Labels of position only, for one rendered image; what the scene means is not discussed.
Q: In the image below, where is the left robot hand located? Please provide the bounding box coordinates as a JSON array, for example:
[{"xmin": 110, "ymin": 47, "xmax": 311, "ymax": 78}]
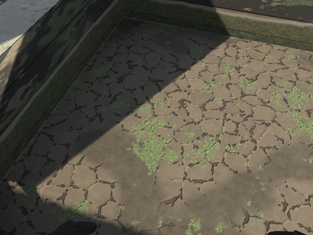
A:
[{"xmin": 48, "ymin": 220, "xmax": 97, "ymax": 235}]

